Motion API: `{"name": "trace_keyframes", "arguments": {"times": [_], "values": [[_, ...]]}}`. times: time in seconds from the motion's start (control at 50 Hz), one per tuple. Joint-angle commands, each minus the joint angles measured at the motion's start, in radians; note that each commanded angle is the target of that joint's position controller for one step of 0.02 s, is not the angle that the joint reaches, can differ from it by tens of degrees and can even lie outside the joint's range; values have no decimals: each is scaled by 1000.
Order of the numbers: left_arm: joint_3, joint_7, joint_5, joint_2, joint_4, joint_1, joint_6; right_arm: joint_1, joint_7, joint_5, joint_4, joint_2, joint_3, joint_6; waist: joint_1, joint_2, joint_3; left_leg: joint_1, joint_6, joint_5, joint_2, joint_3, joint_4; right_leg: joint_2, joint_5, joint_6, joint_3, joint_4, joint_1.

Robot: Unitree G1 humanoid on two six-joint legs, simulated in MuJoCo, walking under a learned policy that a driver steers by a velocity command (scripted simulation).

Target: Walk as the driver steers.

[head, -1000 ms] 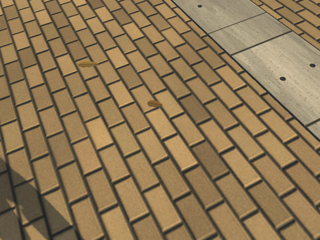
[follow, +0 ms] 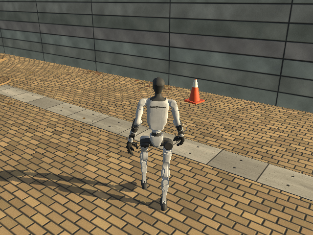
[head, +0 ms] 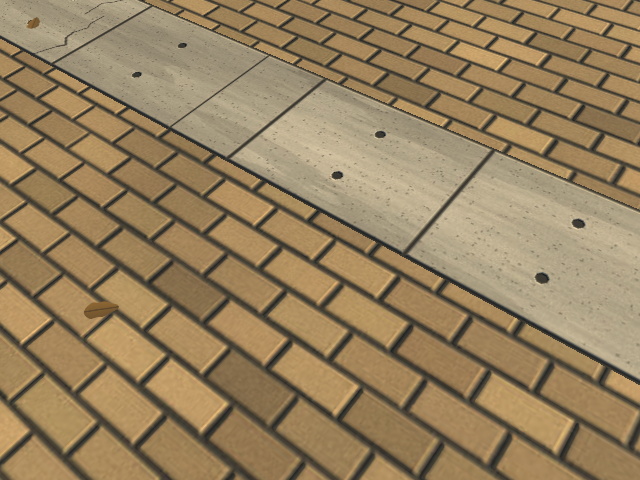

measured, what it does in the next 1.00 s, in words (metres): walks ahead: left foot, then right foot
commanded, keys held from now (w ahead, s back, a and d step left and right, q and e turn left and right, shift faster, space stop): w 0.60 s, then w+q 0.40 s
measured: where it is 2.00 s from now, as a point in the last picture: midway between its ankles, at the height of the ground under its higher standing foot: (283, 252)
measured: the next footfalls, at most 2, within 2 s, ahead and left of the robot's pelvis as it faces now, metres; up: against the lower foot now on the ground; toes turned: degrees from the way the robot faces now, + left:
left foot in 0.14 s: +0.26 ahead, +0.10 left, +0.00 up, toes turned +3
right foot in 0.68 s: +0.57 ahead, -0.09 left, +0.00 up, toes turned -2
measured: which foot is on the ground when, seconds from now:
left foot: up 0.00-0.12, down 0.14-0.70, up 0.72-1.00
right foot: down 0.00-0.14, up 0.16-0.66, down 0.68-1.00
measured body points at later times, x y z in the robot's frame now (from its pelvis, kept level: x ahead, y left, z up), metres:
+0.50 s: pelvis +0.28 +0.03 +0.01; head +0.31 +0.03 +0.46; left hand +0.44 +0.27 -0.12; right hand +0.25 -0.22 -0.13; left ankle +0.23 +0.09 -0.74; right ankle +0.44 -0.13 -0.68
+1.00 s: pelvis +0.57 -0.02 +0.01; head +0.59 -0.02 +0.46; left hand +0.53 +0.24 -0.13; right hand +0.71 -0.26 -0.13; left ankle +0.66 +0.14 -0.67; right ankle +0.53 -0.09 -0.74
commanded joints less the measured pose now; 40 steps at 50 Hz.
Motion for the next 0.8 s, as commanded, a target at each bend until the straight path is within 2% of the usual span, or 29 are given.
{"name": "trace_keyframes", "arguments": {"times": [0.02, 0.06, 0.08, 0.1, 0.12, 0.14, 0.16, 0.18, 0.2, 0.22, 0.24, 0.26, 0.28, 0.34, 0.4, 0.46, 0.5, 0.56, 0.62, 0.64, 0.66, 0.68, 0.7, 0.72, 0.74, 0.76, 0.78, 0.8], "values": [[32, 12, 2, 156, -5, 40, -17, -204, 0, 4, -129, -39, 5, -25, 31, -131, 123, -45, 28, 36, -31, 35, -136, -274, 585, -103, 95, -31, -55], [31, 19, 4, 166, 14, 30, -20, -196, -6, 6, -132, -42, 6, -29, 9, -130, 118, 32, 69, 14, -57, 47, -206, -290, 724, -91, 78, -4, -31], [31, 22, 5, 175, 18, 9, -22, -155, -14, 7, -120, -49, 3, -30, -17, -136, 93, 117, 92, -13, -86, 58, -229, -289, 882, -79, 62, 48, -29], [33, 26, 10, 186, 22, 0, -23, -82, -25, 9, -95, -66, -4, -32, -52, -146, 44, 216, 110, -49, -119, 63, -235, -289, 1046, -64, 54, 137, -17], [37, 28, 18, 200, 27, -10, -18, 47, -37, 12, -54, -91, -17, -37, -108, -146, -33, 349, 128, -85, -151, 61, -257, -279, 1144, -51, 43, 297, -12], [39, 27, 14, 206, 27, -27, -15, 219, -50, 6, 0, -111, -28, -47, -189, -119, -127, 584, 153, -41, -131, 35, -327, -244, 1046, -36, 15, 517, -107], [19, 20, -4, 145, 1, 15, -21, 355, -68, -18, 28, -203, -52, -51, -209, 9, -256, 859, 214, -254, 101, -243, -363, -163, 676, -16, -23, 840, -347], [13, 11, -14, 75, -3, 100, -22, 352, -59, -21, 36, -262, -62, -55, -136, 198, -318, 984, 331, -277, 335, -755, -506, 45, -197, 9, 7, 1157, -638], [30, 13, 9, 150, -9, 5, -22, 260, -50, 19, 36, -207, -54, -54, -117, 66, -215, 864, 314, -320, 290, -767, -570, -10, -147, -15, 116, 1217, -706], [31, 6, 5, 154, -23, -44, -27, 155, -47, 26, 22, -143, -39, -56, -74, 13, -83, 712, 295, -302, 270, -592, -590, -70, -52, -19, 91, 1177, -719], [26, 2, 9, 138, -24, -78, -28, 112, -43, 21, 21, -90, -25, -63, -57, -33, -26, 613, 271, -217, 221, -483, -622, -108, -6, -22, 66, 1120, -697], [24, -2, 17, 122, -21, -76, -19, 99, -45, 20, 33, -68, -17, -71, -31, -20, 3, 545, 246, -135, 179, -398, -641, -133, 10, -14, 55, 1075, -665], [20, -9, 25, 108, -13, -57, -6, 97, -46, 21, 47, -45, -8, -78, -8, -3, 5, 491, 230, -74, 149, -332, -665, -150, 18, -2, 46, 1041, -619], [13, -23, 27, 76, -19, -91, 16, 153, -43, 28, 90, -62, -11, -103, 3, -1, 24, 460, 240, 39, 128, -237, -715, -175, 57, 29, 8, 967, -649], [9, -27, 29, 75, -66, -234, 20, 199, -42, 32, 121, -68, -11, -106, -20, -8, 68, 489, 233, 74, 99, -171, -757, -206, 174, 64, -30, 827, -760], [-3, -31, 22, 52, -103, -358, 14, 234, -42, 37, 145, -66, -9, -105, -49, -2, 75, 512, 204, 173, 60, -102, -743, -192, 293, 80, -69, 620, -741], [-8, -32, 17, 45, -118, -421, 11, 266, -44, 35, 161, -73, -9, -106, -71, 4, 70, 545, 193, 230, 63, -85, -728, -171, 341, 78, -91, 519, -707], [-5, -27, 16, 60, -139, -481, 7, 306, -52, 27, 186, -79, -9, -101, -88, 10, 71, 652, 190, 319, 104, -97, -690, -152, 326, 57, -93, 443, -704], [7, -20, 20, 84, -140, -456, -2, 294, -64, 19, 199, -92, -11, -92, -59, 17, 58, 740, 175, 521, 137, -109, -587, -117, 202, 16, -89, 383, -637], [16, -14, 21, 98, -118, -378, -9, 280, -67, 16, 200, -103, -13, -89, -21, 23, 21, 745, 163, 646, 132, -112, -493, -88, 153, 0, -90, 357, -540], [28, -6, 26, 118, -69, -228, -20, 264, -66, 17, 200, -106, -13, -84, 46, 1, -57, 712, 148, 676, 99, -92, -323, -63, 167, -23, -100, 290, -361], [48, 8, 47, 173, -24, -51, -32, 256, -63, 26, 181, -87, -5, -87, 111, -45, -173, 545, 133, 467, 56, -71, -85, -179, 140, -62, 13, 283, -94], [80, 20, 72, 289, -21, 45, -29, 359, -54, 65, 142, 38, 24, -89, 81, -257, -343, 186, 82, -101, -90, 4, 295, -509, 47, -172, 459, 252, 239], [79, 13, 34, 251, -19, 13, -14, 354, -65, 50, 167, -54, -2, -80, 80, -207, -361, 72, 93, -407, -131, -88, 431, -548, -8, -201, 643, 136, 191], [61, 11, 18, 182, -30, -92, -11, 265, -66, 39, 153, -85, -16, -75, 40, -129, -181, 29, 102, -320, -66, -123, 444, -493, -47, -163, 470, 112, 42], [47, 7, 16, 120, -40, -164, -18, 219, -59, 39, 144, -60, -12, -78, 19, -104, -82, 45, 102, -241, -27, -121, 396, -449, 18, -132, 338, 66, -96], [39, 8, 16, 89, -35, -189, -26, 205, -54, 33, 149, -43, -13, -70, -3, -110, -31, 80, 99, -203, -4, -119, 353, -405, 82, -92, 236, 34, -181], [34, 13, 11, 71, -23, -194, -33, 214, -46, 16, 151, -34, -14, -55, -28, -129, -3, 116, 88, -183, 11, -116, 326, -368, 142, -64, 154, 13, -247]]}}
Velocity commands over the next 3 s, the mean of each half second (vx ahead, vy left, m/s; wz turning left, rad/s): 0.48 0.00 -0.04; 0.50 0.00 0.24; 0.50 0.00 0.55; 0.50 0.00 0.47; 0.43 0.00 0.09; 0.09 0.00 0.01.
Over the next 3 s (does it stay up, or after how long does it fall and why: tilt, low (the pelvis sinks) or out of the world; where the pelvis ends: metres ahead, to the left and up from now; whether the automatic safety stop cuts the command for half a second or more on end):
stays up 1.30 0.42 0.00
